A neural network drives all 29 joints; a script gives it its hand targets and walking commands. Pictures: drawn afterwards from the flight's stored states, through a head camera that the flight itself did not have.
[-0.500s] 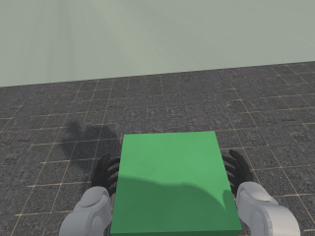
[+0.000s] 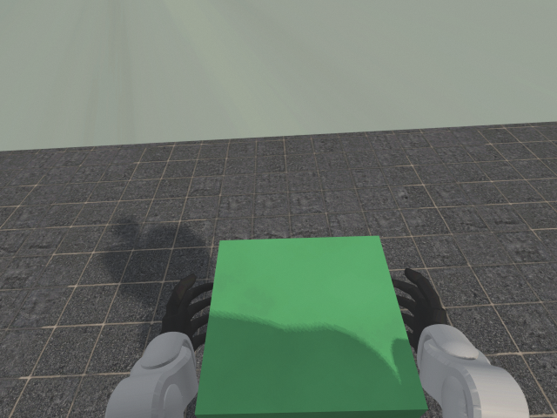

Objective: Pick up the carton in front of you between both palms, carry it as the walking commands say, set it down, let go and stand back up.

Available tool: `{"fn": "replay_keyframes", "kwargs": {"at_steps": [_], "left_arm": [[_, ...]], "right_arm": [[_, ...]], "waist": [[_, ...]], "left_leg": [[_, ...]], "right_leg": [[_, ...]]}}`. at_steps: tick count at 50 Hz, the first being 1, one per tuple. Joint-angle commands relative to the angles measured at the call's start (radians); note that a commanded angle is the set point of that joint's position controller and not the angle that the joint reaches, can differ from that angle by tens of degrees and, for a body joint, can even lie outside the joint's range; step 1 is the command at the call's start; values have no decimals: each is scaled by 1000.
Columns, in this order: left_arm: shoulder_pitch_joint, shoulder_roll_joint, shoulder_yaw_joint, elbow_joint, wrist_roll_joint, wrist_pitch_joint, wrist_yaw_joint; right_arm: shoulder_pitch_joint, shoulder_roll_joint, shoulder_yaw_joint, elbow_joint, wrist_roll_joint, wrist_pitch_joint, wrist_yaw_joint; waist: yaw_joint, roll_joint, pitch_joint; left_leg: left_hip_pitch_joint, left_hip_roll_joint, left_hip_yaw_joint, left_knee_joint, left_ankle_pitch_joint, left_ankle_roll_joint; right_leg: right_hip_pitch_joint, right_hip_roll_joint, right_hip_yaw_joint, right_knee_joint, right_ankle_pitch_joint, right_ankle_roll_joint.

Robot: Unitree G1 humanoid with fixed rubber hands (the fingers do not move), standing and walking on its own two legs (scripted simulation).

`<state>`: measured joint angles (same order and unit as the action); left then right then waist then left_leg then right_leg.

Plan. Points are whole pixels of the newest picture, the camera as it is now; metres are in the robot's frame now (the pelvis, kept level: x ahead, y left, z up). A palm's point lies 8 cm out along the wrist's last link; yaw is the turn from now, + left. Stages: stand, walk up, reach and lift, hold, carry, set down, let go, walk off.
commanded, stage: carry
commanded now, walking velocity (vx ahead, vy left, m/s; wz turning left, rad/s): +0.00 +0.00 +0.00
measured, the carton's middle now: (302, 352) +0.23 +0.00 +0.02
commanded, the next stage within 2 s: hold in 0.90 s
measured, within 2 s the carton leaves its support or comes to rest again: neither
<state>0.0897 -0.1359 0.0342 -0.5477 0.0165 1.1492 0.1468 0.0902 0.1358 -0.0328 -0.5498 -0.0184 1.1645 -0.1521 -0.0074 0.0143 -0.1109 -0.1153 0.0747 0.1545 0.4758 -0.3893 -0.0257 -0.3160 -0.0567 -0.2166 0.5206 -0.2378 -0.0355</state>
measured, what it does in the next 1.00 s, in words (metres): stands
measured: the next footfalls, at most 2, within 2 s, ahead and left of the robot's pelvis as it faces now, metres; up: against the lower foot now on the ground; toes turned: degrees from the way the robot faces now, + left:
none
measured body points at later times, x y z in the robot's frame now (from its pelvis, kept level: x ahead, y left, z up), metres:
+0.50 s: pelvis -0.04 +0.00 +0.00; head -0.06 +0.00 +0.45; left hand +0.22 +0.16 +0.05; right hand +0.22 -0.15 +0.05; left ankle -0.09 +0.11 -0.73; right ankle +0.02 -0.10 -0.73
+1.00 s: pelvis -0.04 +0.01 +0.01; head -0.04 +0.00 +0.46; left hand +0.25 +0.16 +0.03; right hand +0.24 -0.14 +0.03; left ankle -0.09 +0.12 -0.73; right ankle +0.02 -0.10 -0.73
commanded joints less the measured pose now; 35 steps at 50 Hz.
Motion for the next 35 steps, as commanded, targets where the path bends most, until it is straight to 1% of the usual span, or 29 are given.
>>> {"fn": "replay_keyframes", "kwargs": {"at_steps": [1, 5, 9, 12, 16, 20, 22, 26, 31, 35], "left_arm": [[-305, -637, -526, -78, -152, -2, -27], [-299, -631, -535, -51, -148, 0, -44], [-330, -617, -549, -10, -147, -15, -83], [-367, -585, -535, 37, -135, -46, -112], [-404, -573, -512, 102, -119, -96, -139], [-423, -578, -496, 174, -101, -146, -162], [-428, -562, -474, 207, -83, -176, -168], [-460, -564, -430, 315, -44, -245, -191], [-524, -585, -394, 441, -15, -354, -228], [-575, -596, -363, 558, 8, -454, -254]], "right_arm": [[-332, 628, 552, -108, 178, -19, 35], [-321, 623, 552, -78, 162, -16, 49], [-349, 613, 559, -33, 145, -31, 84], [-389, 585, 544, 25, 127, -59, 112], [-431, 574, 523, 94, 109, -111, 137], [-448, 579, 507, 167, 89, -162, 157], [-443, 561, 479, 210, 70, -191, 164], [-476, 557, 436, 303, 38, -262, 187], [-545, 578, 408, 415, 14, -369, 220], [-599, 591, 386, 527, 1, -467, 247]], "waist": [[5, -3, -100], [4, -5, -87], [4, -8, -75], [5, -13, -73], [8, -16, -84], [8, -14, -110], [9, -15, -114], [7, -15, -118], [6, -17, -133], [5, -17, -157]], "left_leg": [[-81, 92, -73, -89, 285, 26], [-95, 90, -77, -98, 240, 28], [-114, 87, -81, -108, 188, 29], [-128, 85, -83, -116, 152, 31], [-140, 84, -86, -123, 116, 35], [-135, 83, -85, -116, 122, 37], [-135, 83, -84, -113, 127, 37], [-138, 84, -84, -108, 137, 37], [-138, 83, -88, -101, 137, 40], [-130, 81, -89, -91, 146, 42]], "right_leg": [[151, -112, 125, -65, 316, -1], [138, -113, 129, -80, 280, 2], [130, -115, 133, -96, 236, 6], [130, -116, 136, -108, 199, 9], [138, -117, 140, -122, 154, 12], [145, -120, 142, -119, 164, 11], [143, -121, 142, -116, 174, 11], [137, -123, 142, -114, 190, 11], [134, -124, 141, -112, 183, 11], [143, -125, 140, -106, 196, 9]]}}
